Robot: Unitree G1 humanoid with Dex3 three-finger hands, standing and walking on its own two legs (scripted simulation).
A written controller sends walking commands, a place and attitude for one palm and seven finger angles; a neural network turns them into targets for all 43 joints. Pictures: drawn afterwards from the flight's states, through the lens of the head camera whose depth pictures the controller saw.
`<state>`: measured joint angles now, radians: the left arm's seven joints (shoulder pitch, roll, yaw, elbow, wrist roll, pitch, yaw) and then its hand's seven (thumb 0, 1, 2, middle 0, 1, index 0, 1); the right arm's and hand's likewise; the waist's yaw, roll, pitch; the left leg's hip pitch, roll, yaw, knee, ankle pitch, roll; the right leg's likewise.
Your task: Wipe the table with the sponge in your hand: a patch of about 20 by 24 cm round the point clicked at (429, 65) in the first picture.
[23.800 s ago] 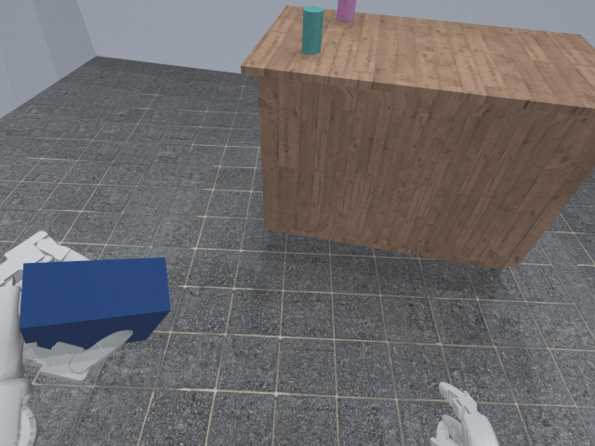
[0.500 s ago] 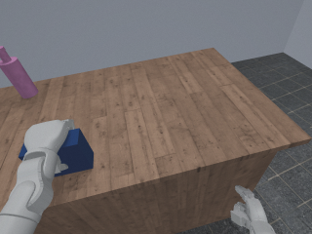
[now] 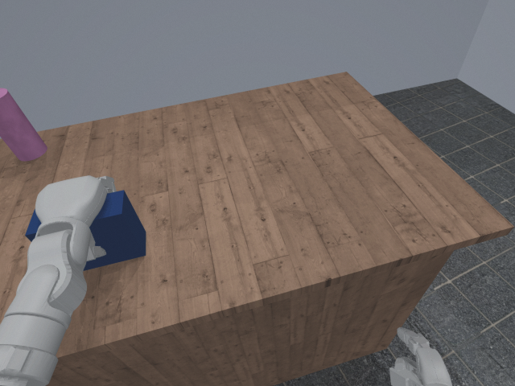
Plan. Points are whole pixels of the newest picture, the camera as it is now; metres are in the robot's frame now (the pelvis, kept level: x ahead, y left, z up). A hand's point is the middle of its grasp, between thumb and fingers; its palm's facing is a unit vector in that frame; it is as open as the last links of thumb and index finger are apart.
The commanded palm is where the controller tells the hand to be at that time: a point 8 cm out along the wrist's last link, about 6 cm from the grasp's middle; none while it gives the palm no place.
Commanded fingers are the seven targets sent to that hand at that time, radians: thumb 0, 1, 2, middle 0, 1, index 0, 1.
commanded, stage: wipe forward along the first lane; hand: left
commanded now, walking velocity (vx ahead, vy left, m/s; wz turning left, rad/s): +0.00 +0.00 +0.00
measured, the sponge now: (98, 240) +0.30 +0.31 +0.07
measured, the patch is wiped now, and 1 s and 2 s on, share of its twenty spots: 0.15 0.60 0.75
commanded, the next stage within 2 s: slide across to the middle lane in 0.80 s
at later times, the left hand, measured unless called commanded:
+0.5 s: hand (95, 202) +0.35 +0.33 +0.11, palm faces -0.06 +0.00 -1.00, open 9.4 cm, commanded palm +0.33 +0.32 +0.14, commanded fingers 0.00 0.10 1.30 -1.20 -1.60 -1.20 -1.60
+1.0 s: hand (95, 185) +0.39 +0.35 +0.11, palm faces -0.10 +0.02 -1.00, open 9.4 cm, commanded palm +0.37 +0.32 +0.15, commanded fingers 0.00 0.10 1.30 -1.20 -1.60 -1.20 -1.60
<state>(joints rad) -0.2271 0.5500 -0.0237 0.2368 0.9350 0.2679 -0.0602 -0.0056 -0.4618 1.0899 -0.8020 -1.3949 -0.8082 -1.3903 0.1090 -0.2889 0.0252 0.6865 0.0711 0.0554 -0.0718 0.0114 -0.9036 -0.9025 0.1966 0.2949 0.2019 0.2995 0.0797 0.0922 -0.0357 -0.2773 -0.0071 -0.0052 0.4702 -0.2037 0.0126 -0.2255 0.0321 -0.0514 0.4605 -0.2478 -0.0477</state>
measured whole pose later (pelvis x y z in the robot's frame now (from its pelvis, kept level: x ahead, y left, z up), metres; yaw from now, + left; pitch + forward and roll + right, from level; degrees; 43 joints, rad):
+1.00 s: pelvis +0.01 +0.01 +0.00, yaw -1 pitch +6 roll -1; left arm -0.57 0.63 0.01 0.70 1.00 0.12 -0.04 0.00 -0.48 1.11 -0.80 -1.40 -0.80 -1.41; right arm 0.23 -0.31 -0.01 0.70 0.08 0.11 -0.06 0.01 -0.90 -0.90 0.20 0.29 0.20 0.30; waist 0.01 0.06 -0.07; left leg -0.39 -0.01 0.00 0.50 -0.21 0.03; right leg -0.32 0.03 -0.04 0.45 -0.24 -0.03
